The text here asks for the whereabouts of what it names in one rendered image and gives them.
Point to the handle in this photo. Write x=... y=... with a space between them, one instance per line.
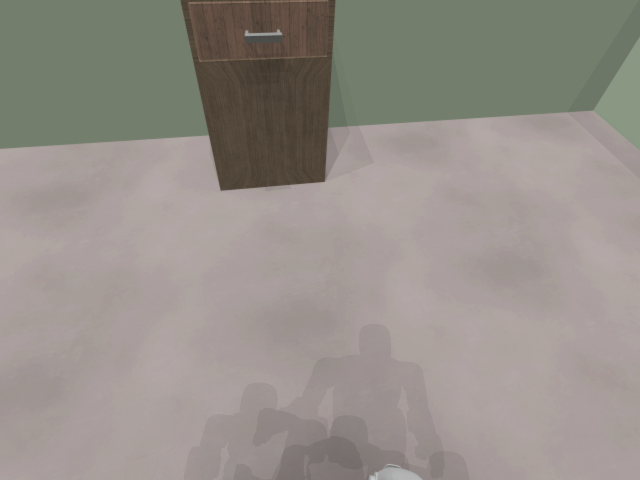
x=263 y=37

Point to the drawer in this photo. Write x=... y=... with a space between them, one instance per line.
x=220 y=28

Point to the cabinet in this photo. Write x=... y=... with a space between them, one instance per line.
x=267 y=118

